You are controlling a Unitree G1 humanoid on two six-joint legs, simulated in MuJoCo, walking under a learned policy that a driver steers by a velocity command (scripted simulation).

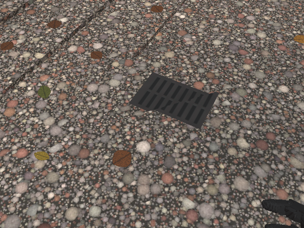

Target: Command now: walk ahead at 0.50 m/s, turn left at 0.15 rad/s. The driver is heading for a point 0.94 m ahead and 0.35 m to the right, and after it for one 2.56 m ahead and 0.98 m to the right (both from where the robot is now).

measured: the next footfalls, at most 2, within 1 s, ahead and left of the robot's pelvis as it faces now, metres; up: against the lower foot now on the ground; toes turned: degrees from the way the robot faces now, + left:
right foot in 0.50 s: +0.46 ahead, -0.10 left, +0.00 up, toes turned -10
left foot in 0.98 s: +0.76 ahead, +0.03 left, -0.04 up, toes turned -32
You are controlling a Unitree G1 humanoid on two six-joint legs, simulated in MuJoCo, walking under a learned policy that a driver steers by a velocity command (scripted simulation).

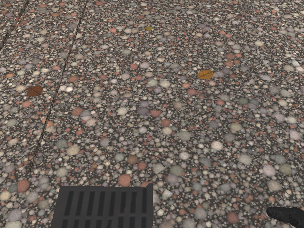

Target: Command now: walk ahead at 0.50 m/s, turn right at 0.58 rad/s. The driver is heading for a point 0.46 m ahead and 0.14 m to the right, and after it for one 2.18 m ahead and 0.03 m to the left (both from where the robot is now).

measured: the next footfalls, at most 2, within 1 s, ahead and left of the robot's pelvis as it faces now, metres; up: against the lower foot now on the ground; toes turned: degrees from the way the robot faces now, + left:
right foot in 0.54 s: +0.40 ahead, -0.16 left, +0.00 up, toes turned -20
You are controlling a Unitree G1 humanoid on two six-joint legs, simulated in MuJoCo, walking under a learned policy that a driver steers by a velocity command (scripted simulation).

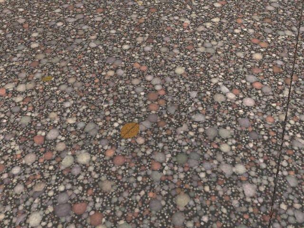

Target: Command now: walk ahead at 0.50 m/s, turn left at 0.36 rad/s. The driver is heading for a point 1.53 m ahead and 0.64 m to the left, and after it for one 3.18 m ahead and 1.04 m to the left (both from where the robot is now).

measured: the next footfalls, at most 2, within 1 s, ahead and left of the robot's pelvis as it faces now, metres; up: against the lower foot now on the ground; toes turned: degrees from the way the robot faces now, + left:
left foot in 0.06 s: +0.21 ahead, +0.12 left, +0.00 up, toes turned +3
right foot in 0.54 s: +0.51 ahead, -0.04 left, +0.00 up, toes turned +23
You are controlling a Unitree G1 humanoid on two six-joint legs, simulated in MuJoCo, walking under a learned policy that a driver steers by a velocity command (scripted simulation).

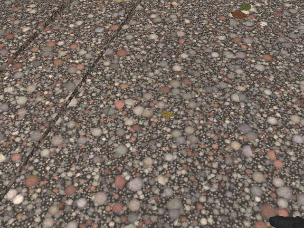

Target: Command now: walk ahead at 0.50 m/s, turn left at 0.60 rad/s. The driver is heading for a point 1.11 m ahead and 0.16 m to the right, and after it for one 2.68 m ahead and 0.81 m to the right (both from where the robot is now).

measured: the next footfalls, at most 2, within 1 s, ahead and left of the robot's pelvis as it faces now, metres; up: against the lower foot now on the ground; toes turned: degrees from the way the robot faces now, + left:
left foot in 0.08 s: +0.20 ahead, +0.12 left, -0.04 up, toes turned +5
right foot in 0.58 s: +0.55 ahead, -0.01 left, -0.04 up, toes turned +8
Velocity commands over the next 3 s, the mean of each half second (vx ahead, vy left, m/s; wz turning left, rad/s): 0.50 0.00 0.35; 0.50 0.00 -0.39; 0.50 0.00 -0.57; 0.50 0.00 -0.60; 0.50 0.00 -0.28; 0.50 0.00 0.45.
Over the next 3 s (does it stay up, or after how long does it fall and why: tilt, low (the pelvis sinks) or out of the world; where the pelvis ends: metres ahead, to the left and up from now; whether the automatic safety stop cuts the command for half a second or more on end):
stays up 1.47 -0.40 -0.08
